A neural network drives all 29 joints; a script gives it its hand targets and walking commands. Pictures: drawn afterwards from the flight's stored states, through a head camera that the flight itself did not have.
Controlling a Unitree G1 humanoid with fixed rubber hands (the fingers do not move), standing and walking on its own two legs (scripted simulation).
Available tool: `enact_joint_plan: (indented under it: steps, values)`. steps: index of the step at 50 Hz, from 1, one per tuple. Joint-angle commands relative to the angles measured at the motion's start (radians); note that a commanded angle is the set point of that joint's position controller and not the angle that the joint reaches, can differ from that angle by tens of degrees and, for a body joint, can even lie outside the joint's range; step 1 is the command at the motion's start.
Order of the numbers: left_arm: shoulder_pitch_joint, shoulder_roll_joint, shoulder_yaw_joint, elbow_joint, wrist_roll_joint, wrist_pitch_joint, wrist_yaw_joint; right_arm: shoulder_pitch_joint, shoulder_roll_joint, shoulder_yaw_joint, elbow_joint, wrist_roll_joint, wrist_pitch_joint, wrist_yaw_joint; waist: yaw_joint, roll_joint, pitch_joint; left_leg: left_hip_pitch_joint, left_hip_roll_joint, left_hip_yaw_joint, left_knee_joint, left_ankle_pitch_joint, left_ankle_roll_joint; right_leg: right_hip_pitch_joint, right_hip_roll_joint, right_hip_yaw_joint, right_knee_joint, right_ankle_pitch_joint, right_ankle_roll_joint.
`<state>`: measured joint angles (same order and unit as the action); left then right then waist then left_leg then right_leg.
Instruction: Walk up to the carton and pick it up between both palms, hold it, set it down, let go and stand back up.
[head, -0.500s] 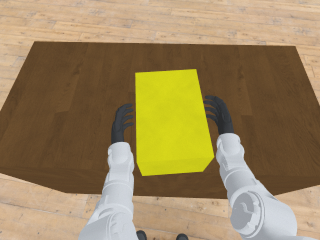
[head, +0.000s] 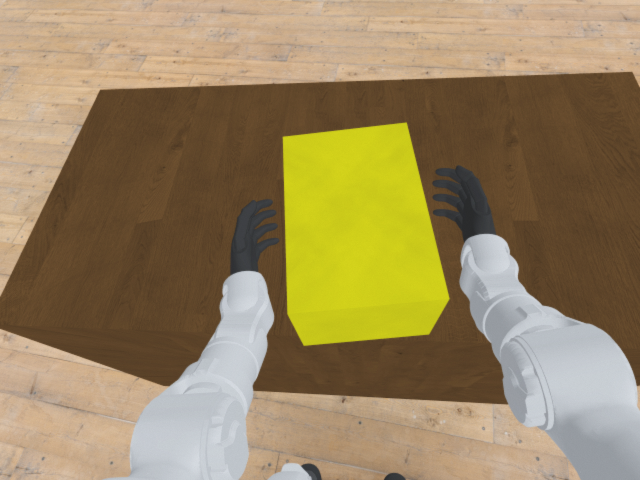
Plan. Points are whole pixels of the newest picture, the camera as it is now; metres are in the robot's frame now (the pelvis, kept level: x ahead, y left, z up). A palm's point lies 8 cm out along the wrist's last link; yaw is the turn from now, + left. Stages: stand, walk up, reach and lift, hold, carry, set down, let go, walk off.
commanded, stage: set down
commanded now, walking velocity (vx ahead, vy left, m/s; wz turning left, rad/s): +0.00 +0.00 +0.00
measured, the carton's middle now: (355, 234) +0.45 +0.03 -0.04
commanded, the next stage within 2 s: none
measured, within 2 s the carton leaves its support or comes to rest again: neither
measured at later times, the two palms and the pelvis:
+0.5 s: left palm (234, 310) +0.31 +0.17 +0.00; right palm (509, 288) +0.37 -0.16 -0.01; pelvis -0.03 -0.01 +0.00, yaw +2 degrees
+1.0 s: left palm (212, 372) +0.24 +0.17 +0.01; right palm (544, 360) +0.28 -0.19 +0.00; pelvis -0.01 -0.02 +0.02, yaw +4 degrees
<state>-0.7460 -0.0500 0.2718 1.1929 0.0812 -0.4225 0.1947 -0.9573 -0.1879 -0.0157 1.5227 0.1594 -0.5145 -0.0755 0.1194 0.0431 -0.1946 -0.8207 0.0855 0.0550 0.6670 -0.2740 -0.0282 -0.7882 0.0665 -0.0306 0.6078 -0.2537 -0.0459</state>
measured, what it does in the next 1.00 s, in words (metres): stands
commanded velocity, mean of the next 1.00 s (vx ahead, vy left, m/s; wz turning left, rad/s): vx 0.00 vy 0.00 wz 0.00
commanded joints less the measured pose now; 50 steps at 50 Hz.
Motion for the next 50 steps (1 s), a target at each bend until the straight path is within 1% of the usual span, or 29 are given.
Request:
enact_joint_plan:
  steps: [1,4,5,7,8,9,10,11,13,14,15,17,19,21,22,23,24,25,30,34,35,38,40,42,44,46,47,49,50]
  values:
    - [-0.187,0.063,-0.032,-0.138,-0.022,-0.031,-0.011,-0.241,-0.120,0.060,-0.053,0.052,-0.036,0.014,-0.038,-0.105,-0.593,0.321,-0.065,0.016,0.044,0.485,-0.035,0.366,0.004,0.037,0.016,0.528,0.053]
    - [-0.155,0.084,-0.041,-0.194,-0.052,-0.052,-0.013,-0.255,-0.116,0.093,-0.150,0.094,-0.061,0.031,-0.009,-0.127,-0.638,0.263,-0.070,0.009,0.042,0.471,-0.028,0.396,-0.003,0.050,0.030,0.549,0.054]
    - [-0.195,0.105,-0.049,-0.206,-0.059,-0.057,-0.010,-0.273,-0.118,0.091,-0.164,0.099,-0.062,0.036,-0.015,-0.118,-0.660,0.233,-0.073,0.014,0.052,0.444,-0.026,0.381,-0.008,0.055,0.048,0.534,0.059]
    - [-0.095,0.076,-0.080,-0.264,-0.057,-0.046,-0.011,-0.168,-0.109,0.116,-0.197,0.114,-0.071,0.045,-0.017,-0.090,-0.646,0.289,-0.074,-0.002,0.053,0.483,-0.028,0.372,0.001,0.054,0.039,0.518,0.050]
    - [-0.109,0.059,-0.124,-0.303,-0.068,-0.039,-0.011,-0.167,-0.136,0.102,-0.186,0.128,-0.065,0.055,-0.045,-0.053,-0.641,0.323,-0.066,-0.009,0.047,0.454,-0.037,0.328,0.003,0.043,0.019,0.439,0.038]
    - [-0.133,0.064,-0.120,-0.281,-0.076,-0.033,-0.010,-0.189,-0.133,0.094,-0.175,0.119,-0.054,0.059,-0.037,-0.045,-0.634,0.320,-0.068,-0.006,0.053,0.443,-0.034,0.288,0.002,0.040,0.015,0.386,0.035]
    - [-0.125,0.063,-0.144,-0.303,-0.100,-0.033,-0.013,-0.179,-0.128,0.098,-0.229,0.121,-0.048,0.060,-0.052,-0.080,-0.643,0.320,-0.063,-0.007,0.049,0.404,-0.027,0.289,0.004,0.042,0.006,0.357,0.037]
    - [-0.099,0.053,-0.149,-0.317,-0.094,-0.024,-0.010,-0.167,-0.143,0.093,-0.254,0.123,-0.046,0.070,-0.041,-0.064,-0.612,0.326,-0.061,-0.012,0.042,0.383,-0.024,0.277,0.006,0.037,-0.002,0.299,0.029]
    - [-0.055,0.050,-0.175,-0.369,-0.103,-0.010,-0.010,-0.113,-0.154,0.083,-0.295,0.120,-0.038,0.075,-0.056,-0.055,-0.619,0.373,-0.062,-0.021,0.036,0.384,-0.026,0.270,0.009,0.028,-0.006,0.290,0.028]
    - [-0.095,0.053,-0.174,-0.353,-0.116,0.003,-0.009,-0.149,-0.156,0.073,-0.311,0.109,-0.020,0.074,-0.057,-0.078,-0.591,0.348,-0.063,-0.019,0.036,0.332,-0.020,0.257,0.005,0.028,-0.017,0.226,0.029]
    - [-0.014,0.046,-0.171,-0.382,-0.094,0.015,-0.009,-0.062,-0.146,0.083,-0.305,0.104,-0.020,0.078,-0.058,-0.077,-0.559,0.360,-0.060,-0.025,0.025,0.345,-0.018,0.281,0.008,0.029,-0.016,0.242,0.026]
    - [-0.029,0.075,-0.155,-0.377,-0.098,0.030,-0.008,-0.066,-0.146,0.089,-0.345,0.094,0.003,0.074,-0.047,-0.111,-0.544,0.362,-0.067,-0.023,0.015,0.309,-0.003,0.298,0.001,0.037,-0.028,0.219,0.029]
    - [-0.038,0.071,-0.178,-0.421,-0.095,0.040,-0.002,-0.051,-0.146,0.067,-0.366,0.103,0.007,0.081,-0.054,-0.079,-0.521,0.334,-0.068,-0.027,0.008,0.248,-0.006,0.281,-0.002,0.037,-0.023,0.136,0.023]
    - [0.081,0.062,-0.163,-0.447,-0.080,0.059,-0.005,0.047,-0.147,0.081,-0.386,0.096,0.006,0.078,-0.055,-0.111,-0.480,0.391,-0.065,-0.031,-0.003,0.301,-0.005,0.328,0.003,0.033,-0.044,0.188,0.025]
    - [-0.003,0.080,-0.160,-0.425,-0.080,0.060,0.000,-0.037,-0.159,0.059,-0.399,0.087,0.016,0.077,-0.050,-0.100,-0.474,0.373,-0.070,-0.022,-0.016,0.252,-0.008,0.311,-0.003,0.033,-0.050,0.127,0.020]
    - [0.007,0.069,-0.179,-0.425,-0.075,0.065,0.002,-0.017,-0.153,0.061,-0.370,0.095,0.023,0.083,-0.058,-0.080,-0.433,0.373,-0.065,-0.032,-0.021,0.208,-0.006,0.296,-0.003,0.038,-0.051,0.071,0.013]
    - [0.044,0.057,-0.170,-0.435,-0.071,0.077,-0.001,0.015,-0.129,0.087,-0.384,0.103,0.028,0.086,-0.041,-0.104,-0.389,0.386,-0.065,-0.028,-0.033,0.218,0.001,0.346,-0.011,0.052,-0.067,0.090,0.014]
    - [0.099,0.057,-0.165,-0.437,-0.056,0.080,-0.004,0.080,-0.131,0.098,-0.366,0.104,0.024,0.085,-0.037,-0.089,-0.365,0.390,-0.071,-0.024,-0.040,0.228,-0.002,0.358,-0.014,0.055,-0.067,0.091,0.017]
    - [0.131,0.093,-0.153,-0.474,-0.060,0.082,-0.015,0.138,-0.102,0.107,-0.460,0.105,0.009,0.073,-0.050,-0.128,-0.318,0.342,-0.091,-0.012,-0.053,0.209,0.009,0.444,-0.030,0.088,-0.079,0.094,0.034]
    - [0.229,0.066,-0.194,-0.548,-0.052,0.081,-0.023,0.262,-0.104,0.095,-0.478,0.110,-0.007,0.081,-0.077,-0.075,-0.294,0.423,-0.087,-0.034,-0.074,0.255,-0.008,0.456,-0.030,0.063,-0.100,0.132,0.022]
    - [0.291,0.056,-0.196,-0.587,-0.052,0.089,-0.030,0.320,-0.112,0.114,-0.530,0.114,-0.012,0.085,-0.076,-0.080,-0.284,0.442,-0.085,-0.045,-0.084,0.267,-0.004,0.484,-0.036,0.067,-0.109,0.154,0.025]
    - [0.265,0.087,-0.202,-0.626,-0.061,0.082,-0.026,0.322,-0.104,0.086,-0.591,0.089,-0.011,0.086,-0.090,-0.083,-0.242,0.435,-0.089,-0.036,-0.104,0.227,0.001,0.476,-0.036,0.063,-0.124,0.096,0.032]
    - [0.404,0.071,-0.220,-0.720,-0.062,0.087,-0.029,0.456,-0.105,0.100,-0.665,0.112,-0.024,0.093,-0.092,-0.078,-0.241,0.509,-0.092,-0.042,-0.108,0.295,-0.001,0.518,-0.042,0.063,-0.141,0.180,0.028]
    - [0.339,0.080,-0.237,-0.682,-0.059,0.100,-0.030,0.403,-0.127,0.054,-0.627,0.087,-0.004,0.104,-0.113,-0.049,-0.180,0.513,-0.090,-0.047,-0.149,0.212,-0.009,0.474,-0.041,0.046,-0.169,0.075,0.018]
    - [0.441,0.069,-0.246,-0.748,-0.071,0.108,-0.031,0.500,-0.104,0.080,-0.703,0.087,-0.005,0.113,-0.107,-0.089,-0.180,0.558,-0.086,-0.050,-0.153,0.248,0.002,0.508,-0.043,0.049,-0.179,0.109,0.021]
    - [0.547,0.071,-0.242,-0.791,-0.061,0.105,-0.037,0.615,-0.092,0.106,-0.733,0.106,-0.018,0.118,-0.092,-0.078,-0.173,0.586,-0.094,-0.041,-0.171,0.306,-0.001,0.572,-0.042,0.056,-0.188,0.191,0.023]
    - [0.562,0.083,-0.226,-0.797,-0.057,0.113,-0.043,0.618,-0.089,0.108,-0.779,0.099,-0.025,0.112,-0.086,-0.101,-0.160,0.575,-0.102,-0.040,-0.171,0.312,0.002,0.605,-0.049,0.074,-0.188,0.244,0.033]
    - [0.579,0.088,-0.244,-0.840,-0.051,0.120,-0.038,0.644,-0.126,0.070,-0.796,0.088,-0.019,0.118,-0.111,-0.084,-0.137,0.603,-0.097,-0.041,-0.199,0.298,0.003,0.609,-0.045,0.052,-0.201,0.212,0.025]
    - [0.619,0.080,-0.243,-0.851,-0.046,0.129,-0.038,0.692,-0.107,0.080,-0.814,0.086,-0.019,0.118,-0.097,-0.094,-0.097,0.612,-0.098,-0.035,-0.210,0.294,0.009,0.614,-0.044,0.055,-0.214,0.196,0.027]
